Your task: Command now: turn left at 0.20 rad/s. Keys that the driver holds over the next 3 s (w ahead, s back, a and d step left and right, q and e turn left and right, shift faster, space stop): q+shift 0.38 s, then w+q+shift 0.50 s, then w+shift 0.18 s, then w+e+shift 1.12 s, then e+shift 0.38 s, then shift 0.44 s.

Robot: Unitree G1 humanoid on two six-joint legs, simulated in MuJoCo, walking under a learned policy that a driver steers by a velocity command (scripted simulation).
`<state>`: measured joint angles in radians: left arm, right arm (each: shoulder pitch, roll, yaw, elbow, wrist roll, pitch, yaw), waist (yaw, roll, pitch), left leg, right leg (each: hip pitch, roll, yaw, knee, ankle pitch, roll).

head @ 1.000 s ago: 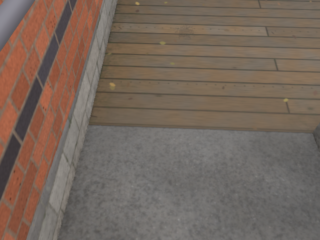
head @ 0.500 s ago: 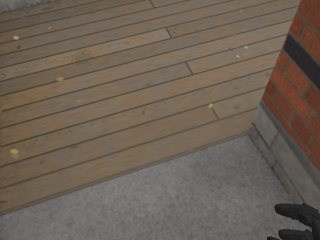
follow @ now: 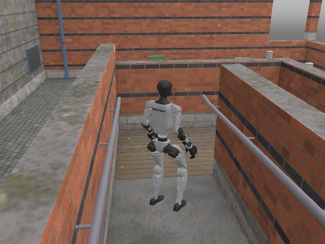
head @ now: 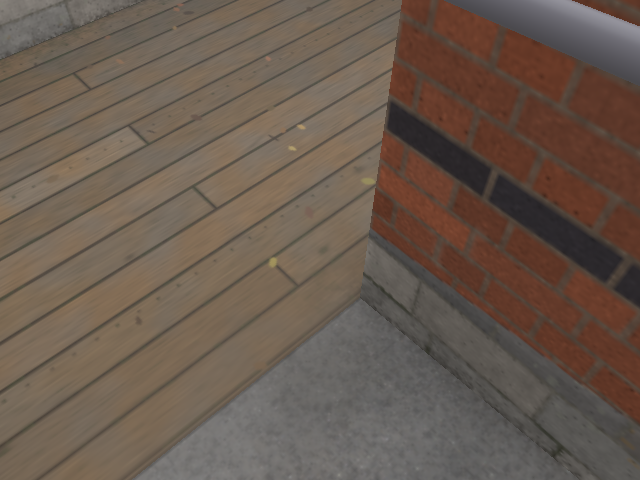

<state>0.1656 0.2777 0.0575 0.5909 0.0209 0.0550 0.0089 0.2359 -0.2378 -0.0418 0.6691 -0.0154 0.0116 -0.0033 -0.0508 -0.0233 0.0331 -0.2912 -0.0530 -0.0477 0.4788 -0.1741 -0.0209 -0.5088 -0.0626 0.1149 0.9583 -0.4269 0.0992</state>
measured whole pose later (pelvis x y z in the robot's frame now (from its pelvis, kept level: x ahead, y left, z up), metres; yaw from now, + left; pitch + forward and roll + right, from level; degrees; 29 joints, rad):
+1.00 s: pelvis +0.30 +0.11 -0.01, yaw +48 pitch +2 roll +1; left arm 0.39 0.31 0.05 0.79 0.03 -0.10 0.01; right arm 0.23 -0.35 -0.07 0.68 -0.04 -0.01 0.06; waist 0.06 0.06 -0.02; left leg -0.54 -0.04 -0.07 1.09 -0.23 0.07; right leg -0.12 -0.01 -0.02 0.38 -0.22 0.00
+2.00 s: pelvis +0.99 +0.68 -0.05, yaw +12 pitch +1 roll +1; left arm 0.45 0.33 0.08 0.92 0.00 -0.06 -0.02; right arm -0.01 -0.28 0.03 0.66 -0.04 -0.08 0.02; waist 0.13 -0.01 0.03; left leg -0.70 0.12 -0.09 0.65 0.04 -0.03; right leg 0.08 0.19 0.24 0.28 -0.33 -0.18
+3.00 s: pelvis +1.58 +0.78 -0.05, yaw -32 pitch +1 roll +0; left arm 0.16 0.30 0.06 0.63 -0.01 0.06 0.02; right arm 0.15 -0.26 -0.03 0.77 -0.02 -0.05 -0.03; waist 0.01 -0.03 0.07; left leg -0.36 0.03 -0.05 0.53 -0.19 -0.03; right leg -0.38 0.18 0.20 0.89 -0.50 0.01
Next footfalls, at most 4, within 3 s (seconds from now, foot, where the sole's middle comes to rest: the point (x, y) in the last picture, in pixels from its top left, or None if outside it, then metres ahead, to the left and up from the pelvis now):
0.10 right None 0.03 -0.17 -0.76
0.40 left None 0.07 0.13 -0.78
0.80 right None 0.36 0.02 -0.79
1.26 left None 0.45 0.45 -0.82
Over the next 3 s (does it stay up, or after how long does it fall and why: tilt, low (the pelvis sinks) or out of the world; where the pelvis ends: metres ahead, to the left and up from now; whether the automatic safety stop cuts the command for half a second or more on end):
stays up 1.58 0.78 -0.05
